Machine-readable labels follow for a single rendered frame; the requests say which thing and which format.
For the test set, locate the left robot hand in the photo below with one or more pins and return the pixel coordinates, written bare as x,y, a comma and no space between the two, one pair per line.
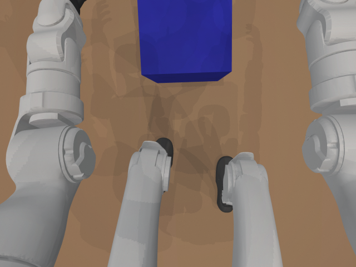
77,4

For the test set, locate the carton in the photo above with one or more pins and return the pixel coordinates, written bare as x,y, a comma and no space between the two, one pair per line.
185,40

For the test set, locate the left robot thigh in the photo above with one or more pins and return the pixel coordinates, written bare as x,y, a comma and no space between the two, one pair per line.
136,237

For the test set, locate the robot right forearm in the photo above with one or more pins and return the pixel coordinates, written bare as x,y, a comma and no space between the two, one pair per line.
329,29

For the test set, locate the robot left forearm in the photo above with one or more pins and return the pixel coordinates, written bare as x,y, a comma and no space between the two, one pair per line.
53,69

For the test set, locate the robot left upper arm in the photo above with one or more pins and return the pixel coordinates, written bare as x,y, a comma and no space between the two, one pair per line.
47,165

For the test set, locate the robot left foot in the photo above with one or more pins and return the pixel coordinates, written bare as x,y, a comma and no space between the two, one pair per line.
167,145

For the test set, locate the robot right upper arm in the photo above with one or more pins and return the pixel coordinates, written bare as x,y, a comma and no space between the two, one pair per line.
330,149

